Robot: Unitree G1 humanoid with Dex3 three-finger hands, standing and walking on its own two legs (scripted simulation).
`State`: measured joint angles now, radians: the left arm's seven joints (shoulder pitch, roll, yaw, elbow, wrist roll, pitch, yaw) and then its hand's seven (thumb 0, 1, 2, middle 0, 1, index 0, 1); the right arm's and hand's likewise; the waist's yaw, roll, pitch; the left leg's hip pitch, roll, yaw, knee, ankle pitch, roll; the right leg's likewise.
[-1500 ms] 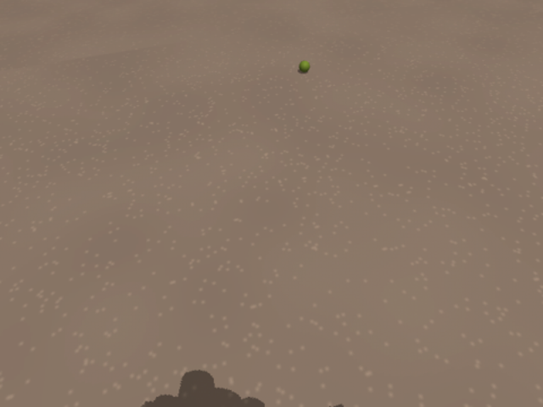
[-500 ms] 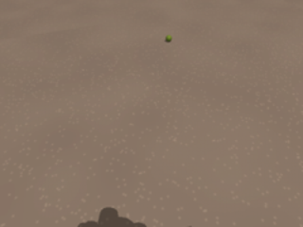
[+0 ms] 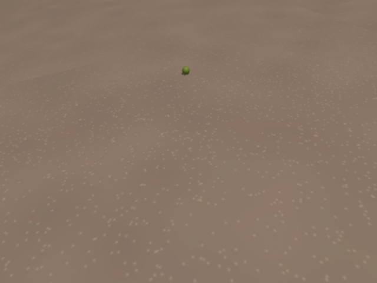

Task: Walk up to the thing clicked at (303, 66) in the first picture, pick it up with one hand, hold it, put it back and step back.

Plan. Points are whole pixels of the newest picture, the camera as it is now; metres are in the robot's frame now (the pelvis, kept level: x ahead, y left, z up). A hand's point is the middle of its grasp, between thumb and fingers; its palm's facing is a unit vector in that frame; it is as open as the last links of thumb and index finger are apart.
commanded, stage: walk up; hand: left
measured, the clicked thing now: (185, 70) +2.28 +0.20 -0.71
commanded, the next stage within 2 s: none
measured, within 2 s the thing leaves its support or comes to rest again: neither
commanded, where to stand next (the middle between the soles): +1.92 -0.02 m, yaw -3 degrees
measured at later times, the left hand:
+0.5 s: hand (108, 225) +0.32 +0.29 -0.15, palm faces -0.04 -0.94 -0.34, open 7.4 cm
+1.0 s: hand (154, 123) +0.71 +0.20 -0.10, palm faces +0.00 -0.92 -0.40, open 7.4 cm
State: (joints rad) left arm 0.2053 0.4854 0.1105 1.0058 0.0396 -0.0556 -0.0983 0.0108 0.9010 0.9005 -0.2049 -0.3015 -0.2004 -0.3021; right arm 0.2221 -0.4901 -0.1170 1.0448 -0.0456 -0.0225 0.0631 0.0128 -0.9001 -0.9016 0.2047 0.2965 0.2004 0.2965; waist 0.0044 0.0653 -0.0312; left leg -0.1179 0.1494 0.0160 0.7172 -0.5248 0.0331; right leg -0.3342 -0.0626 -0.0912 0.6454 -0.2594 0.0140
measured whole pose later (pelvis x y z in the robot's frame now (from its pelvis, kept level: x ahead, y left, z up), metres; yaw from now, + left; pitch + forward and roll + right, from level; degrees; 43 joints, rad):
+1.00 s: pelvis +0.63 -0.07 +0.01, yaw -2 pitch -3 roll +1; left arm 0.24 0.37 0.04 0.92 -0.01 -0.10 -0.06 0.01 0.90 0.90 -0.21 -0.30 -0.20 -0.30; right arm 0.23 -0.45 -0.06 0.96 0.01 -0.06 0.05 0.02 -0.91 -0.90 0.20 0.30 0.20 0.30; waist 0.03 0.07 0.06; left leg -0.40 0.06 0.00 1.20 -0.33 0.04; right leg -0.28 -0.06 -0.08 0.57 -0.25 -0.01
